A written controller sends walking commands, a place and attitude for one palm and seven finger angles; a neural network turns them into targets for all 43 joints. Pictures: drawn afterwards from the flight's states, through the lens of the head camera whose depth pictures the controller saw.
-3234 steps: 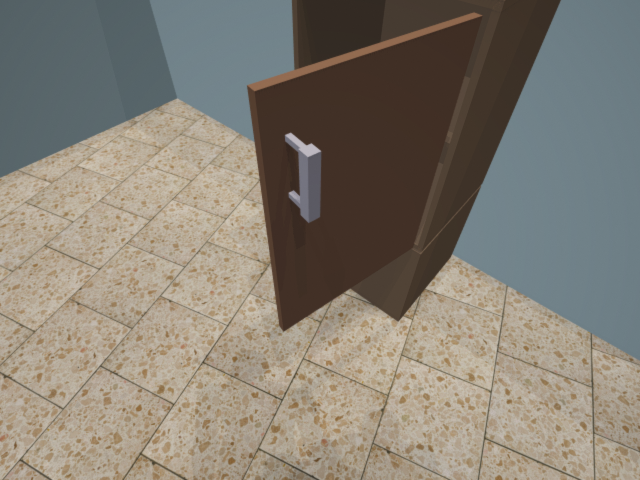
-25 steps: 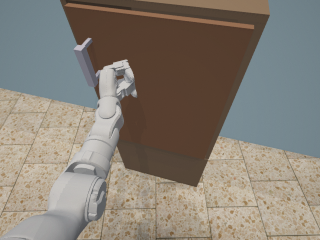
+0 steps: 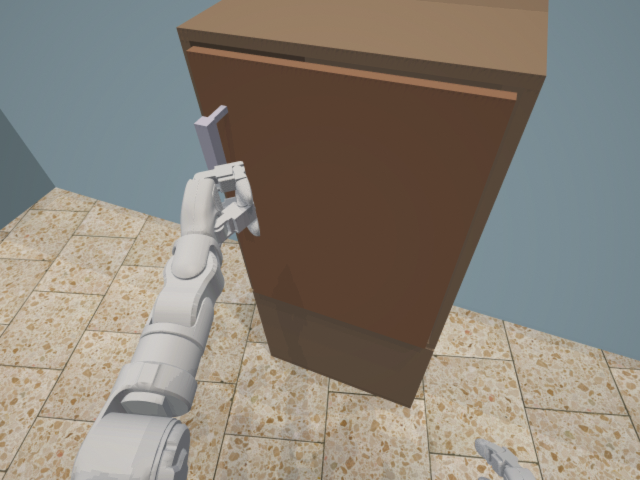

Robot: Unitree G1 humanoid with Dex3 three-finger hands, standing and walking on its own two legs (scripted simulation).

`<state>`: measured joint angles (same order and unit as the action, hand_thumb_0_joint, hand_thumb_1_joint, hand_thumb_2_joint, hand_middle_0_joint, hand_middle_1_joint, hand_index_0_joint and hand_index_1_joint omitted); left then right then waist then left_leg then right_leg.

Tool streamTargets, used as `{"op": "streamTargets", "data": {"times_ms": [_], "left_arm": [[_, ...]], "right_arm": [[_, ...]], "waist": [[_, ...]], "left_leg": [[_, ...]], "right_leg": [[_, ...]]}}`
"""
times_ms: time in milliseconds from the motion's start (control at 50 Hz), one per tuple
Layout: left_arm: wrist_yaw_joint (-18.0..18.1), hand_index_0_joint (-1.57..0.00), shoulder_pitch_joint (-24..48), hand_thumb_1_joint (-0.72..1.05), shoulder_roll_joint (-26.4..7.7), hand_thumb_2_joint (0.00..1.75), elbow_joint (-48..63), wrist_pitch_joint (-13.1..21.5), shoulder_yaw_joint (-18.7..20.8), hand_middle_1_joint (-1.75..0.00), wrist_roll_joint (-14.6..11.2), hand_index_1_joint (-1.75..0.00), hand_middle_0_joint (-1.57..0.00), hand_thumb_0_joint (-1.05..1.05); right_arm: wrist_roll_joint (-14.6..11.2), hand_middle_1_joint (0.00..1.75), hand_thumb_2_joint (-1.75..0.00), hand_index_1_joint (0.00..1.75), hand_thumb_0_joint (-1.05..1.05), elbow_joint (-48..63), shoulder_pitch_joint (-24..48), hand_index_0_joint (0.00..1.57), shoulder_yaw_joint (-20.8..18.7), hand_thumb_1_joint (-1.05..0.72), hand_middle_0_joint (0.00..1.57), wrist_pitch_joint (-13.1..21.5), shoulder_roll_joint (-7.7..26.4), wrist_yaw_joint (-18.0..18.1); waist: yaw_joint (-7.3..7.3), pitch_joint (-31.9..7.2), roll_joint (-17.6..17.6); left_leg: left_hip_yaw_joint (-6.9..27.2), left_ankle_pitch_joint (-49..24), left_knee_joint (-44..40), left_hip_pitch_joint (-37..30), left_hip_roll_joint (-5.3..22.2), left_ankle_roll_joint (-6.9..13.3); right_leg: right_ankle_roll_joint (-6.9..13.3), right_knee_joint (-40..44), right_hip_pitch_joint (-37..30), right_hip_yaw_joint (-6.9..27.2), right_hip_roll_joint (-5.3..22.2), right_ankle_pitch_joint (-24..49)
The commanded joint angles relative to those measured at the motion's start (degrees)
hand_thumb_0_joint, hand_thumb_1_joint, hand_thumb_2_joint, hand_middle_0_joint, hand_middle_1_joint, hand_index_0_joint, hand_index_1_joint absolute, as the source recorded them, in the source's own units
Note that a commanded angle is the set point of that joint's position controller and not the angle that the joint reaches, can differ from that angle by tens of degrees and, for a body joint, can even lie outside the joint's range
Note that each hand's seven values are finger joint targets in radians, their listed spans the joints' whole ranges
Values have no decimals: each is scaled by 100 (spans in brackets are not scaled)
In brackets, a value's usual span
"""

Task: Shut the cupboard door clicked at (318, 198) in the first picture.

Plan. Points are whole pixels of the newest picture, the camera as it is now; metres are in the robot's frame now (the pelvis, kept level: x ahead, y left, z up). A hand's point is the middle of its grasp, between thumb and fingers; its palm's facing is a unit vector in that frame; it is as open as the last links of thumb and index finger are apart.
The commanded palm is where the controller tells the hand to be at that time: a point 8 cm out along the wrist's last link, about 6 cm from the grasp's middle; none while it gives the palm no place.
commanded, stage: draw the hand back to the body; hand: left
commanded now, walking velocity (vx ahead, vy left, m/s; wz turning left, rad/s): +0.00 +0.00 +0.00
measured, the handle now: (221, 149) +0.57 +0.17 +0.12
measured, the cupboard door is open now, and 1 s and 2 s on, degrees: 0 0 0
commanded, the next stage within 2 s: step back with the hand held close in 1.34 s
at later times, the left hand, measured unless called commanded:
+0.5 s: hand (144, 297) +0.27 +0.19 +0.15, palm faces +0.13 -0.97 -0.22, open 3.2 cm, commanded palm +0.24 +0.24 +0.17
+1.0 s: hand out of the picture +0.19 +0.32 +0.17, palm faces +0.45 -0.79 -0.42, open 6.4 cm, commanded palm +0.14 +0.36 +0.19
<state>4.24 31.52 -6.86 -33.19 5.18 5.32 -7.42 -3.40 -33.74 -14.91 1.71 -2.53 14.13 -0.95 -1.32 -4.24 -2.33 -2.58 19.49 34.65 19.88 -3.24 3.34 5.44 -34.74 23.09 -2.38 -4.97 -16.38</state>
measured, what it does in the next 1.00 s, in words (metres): shifts its weight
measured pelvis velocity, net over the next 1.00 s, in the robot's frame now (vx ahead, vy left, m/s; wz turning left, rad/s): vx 0.01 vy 0.05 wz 0.04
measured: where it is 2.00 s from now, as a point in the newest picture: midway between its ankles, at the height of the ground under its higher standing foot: outside the picture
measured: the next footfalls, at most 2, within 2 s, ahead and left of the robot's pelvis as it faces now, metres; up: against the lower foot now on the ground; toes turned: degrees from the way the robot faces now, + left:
none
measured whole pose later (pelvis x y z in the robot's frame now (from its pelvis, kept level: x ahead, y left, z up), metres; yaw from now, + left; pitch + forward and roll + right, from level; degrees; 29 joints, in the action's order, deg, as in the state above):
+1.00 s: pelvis +0.01 +0.05 +0.02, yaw +2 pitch -4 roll -2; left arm 5.0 -27.0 -21.4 22.5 1.0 18.5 -4.8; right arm -2.2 -34.9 -12.3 1.4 0.6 14.1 2.2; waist 3.5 -0.8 -5.6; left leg -0.5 15.7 23.6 3.9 -5.8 6.5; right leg 1.8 -21.8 5.5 -3.1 -2.7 -12.4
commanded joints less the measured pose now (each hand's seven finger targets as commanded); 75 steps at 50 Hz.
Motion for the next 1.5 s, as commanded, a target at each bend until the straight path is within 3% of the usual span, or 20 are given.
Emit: {"op": "streamTargets", "data": {"times_ms": [0, 40, 100, 140, 240, 260, 300, 420, 500, 580, 680, 940, 960, 1040, 1120, 1280, 1320, 1440, 1460, 1480], "left_arm": [[-257, -130, 1868, 90, -607, 90, 2545, -36, -113, -150, -260, -150, -130, 0], [-290, -130, 1777, 90, -588, 90, 3045, -132, -216, -150, -311, -150, -130, 0], [-273, -130, 1374, 90, -923, 90, 3304, -308, 4, -150, -351, -150, -130, 0], [-309, -130, 899, 90, -1017, 90, 3479, -446, 118, -150, -388, -150, -130, 0], [-524, -116, -78, 90, -1072, 90, 3956, -880, 163, -135, -476, -135, -116, 0], [-335, -113, -447, 90, -1421, 90, 4223, -633, -130, -132, -27, -132, -113, 0], [-189, -108, -1176, 90, -1512, 90, 4202, -543, 104, -126, 33, -126, -108, 0], [-66, -92, -1659, 90, -1617, 90, 5378, -323, 105, -108, 185, -108, -92, 0], [0, -81, -2039, 90, -1709, 90, 5710, -295, 218, -96, 253, -96, -81, 0], [47, -69, -2715, 90, -1707, 90, 5915, -268, 375, -84, 278, -84, -69, 0], [67, -56, -3697, 90, -1958, 90, 6188, -211, 903, -69, 270, -69, -56, 0], [223, -20, -5370, 90, -2614, 90, 6872, -33, 2186, -30, 262, -30, -20, 0], [211, -20, -5244, 90, -2371, 90, 6838, -31, 1913, -30, 284, -30, -20, 0], [273, -20, -4811, 90, -2254, 90, 6817, 2, 1675, -30, 350, -30, -20, 0], [302, -20, -4947, 90, -2405, 90, 6864, 20, 1868, -30, 326, -30, -20, 0], [272, -20, -5181, 90, -2473, 90, 6896, -13, 2045, -30, 316, -30, -20, 0], [244, -20, -5311, 90, -2429, 90, 6826, -51, 2032, -30, 288, -30, -20, 0], [229, -20, -5291, 90, -2420, 90, 6837, -37, 2010, -30, 280, -30, -20, 0], [289, -20, -4417, 90, -3253, 90, 7410, 245, 2837, -30, 273, -30, -20, 0], [275, -20, -5122, 90, -2810, 90, 6818, 290, 2557, -30, 193, -30, -20, 0]], "right_arm": [[-93, 30, -90, 30, 0, 959, 625, 20, -228, -90, 20, 214, 637, 159], [-99, 30, -90, 30, 0, 960, 742, 20, -194, -90, 20, 290, 591, 236], [-113, 30, -90, 30, 0, 913, 878, 20, -148, -90, 20, 339, 610, 351], [-127, 30, -90, 30, 0, 915, 1002, 20, -99, -90, 20, 362, 563, 376], [-153, 30, -90, 30, 0, 1034, 1208, 20, -21, -90, 20, 348, 555, 396], [-42, 30, -90, 30, 0, 964, 1321, 20, 10, -90, 20, 340, 423, 379], [8, 30, -90, 30, 0, 912, 1337, 20, -5, -90, 20, 280, 447, 361], [76, 30, -90, 30, 0, 955, 1356, 20, 23, -90, 20, 217, 409, 361], [115, 30, -90, 30, 0, 933, 1383, 20, -2, -90, 20, 253, 464, 387], [134, 30, -90, 30, 0, 915, 1392, 20, -13, -90, 20, 281, 451, 379], [164, 30, -90, 30, 0, 922, 1333, 20, -85, -90, 20, 318, 486, 342], [121, 30, -90, 30, 0, 864, 1130, 20, -258, -90, 20, 682, 554, 347], [120, 30, -90, 30, 0, 847, 1134, 20, -252, -90, 20, 701, 561, 339], [138, 30, -90, 30, 0, 758, 1089, 20, -283, -90, 20, 825, 667, 358], [162, 30, -90, 30, 0, 766, 1059, 20, -288, -90, 20, 881, 646, 386], [180, 30, -90, 30, 0, 785, 1047, 20, -252, -90, 20, 842, 578, 340], [176, 30, -90, 30, 0, 804, 1037, 20, -264, -90, 20, 825, 572, 338], [160, 30, -90, 30, 0, 837, 1056, 20, -279, -90, 20, 769, 580, 335], [121, 30, -90, 30, 0, 1079, 1090, 20, -370, -90, 20, 689, 741, 384], [134, 30, -90, 30, 0, 937, 947, 20, -362, -90, 20, 619, 610, 445]], "waist": [[77, -1659, 674], [80, -1623, 380], [105, -1305, 587], [212, -1236, 410], [305, -925, 370], [185, -344, 411], [284, -320, 674], [233, -440, -253], [241, -354, 40], [269, -166, -120], [359, -118, 57], [493, -18, -355], [421, 188, -313], [343, 351, -327], [437, 6, -146], [494, 49, -480], [486, 57, -277], [469, 19, -208], [268, 132, -452], [250, 40, -85]], "left_leg": [[224, -1307, -310, -395, 164, 46], [267, -1254, -363, -630, 165, 53], [314, -972, -489, -583, 188, 48], [331, -893, -583, -601, 182, 22], [401, -1034, -791, -737, 198, 1], [574, -907, -980, -551, 250, -38], [585, -923, -1093, -591, 288, -33], [647, -1315, -1492, -1310, 349, -54], [777, -1462, -1640, -1493, 399, -85], [851, -1466, -1731, -1527, 438, -160], [917, -1824, -1694, -1408, 479, -274], [1106, -2251, -1566, -1214, 642, -463], [1149, -2051, -1602, -1208, 656, -459], [1333, -1498, -1718, -1230, 714, -450], [1233, -1718, -1662, -1212, 647, -460], [1170, -2462, -1575, -1195, 667, -577], [1109, -2637, -1521, -1188, 663, -569], [1050, -2301, -1534, -1152, 635, -498], [1202, -1339, -1450, -146, 801, -274], [1169, -1146, -1220, -274, 673, -242]], "right_leg": [[-662, 614, -1710, 707, 647, 2264], [-570, 702, -1597, 673, 605, 1926], [-581, 935, -1607, 764, 647, 1293], [-513, 1005, -1675, 760, 664, 1093], [-449, 1030, -1771, 605, 627, 1237], [-607, 1329, -1642, 838, 817, 1116], [-613, 1444, -1879, 798, 813, 1052], [-371, 1522, -2010, 520, 626, 1157], [-336, 1592, -2018, 398, 531, 1164], [-322, 1593, -1993, 349, 515, 1116], [-313, 1517, -2124, 295, 505, 1326], [-323, 1334, -2066, 306, 488, 1376], [-337, 1354, -1880, 295, 498, 1244], [-361, 1318, -1640, 297, 511, 970], [-323, 1264, -1947, 291, 511, 1167], [-307, 1242, -2042, 298, 494, 1466], [-304, 1267, -2056, 301, 501, 1566], [-307, 1306, -2044, 323, 501, 1408], [-215, 1084, -2262, 1016, 830, 1821], [-94, 1144, -1964, 1173, 1139, 1792]]}}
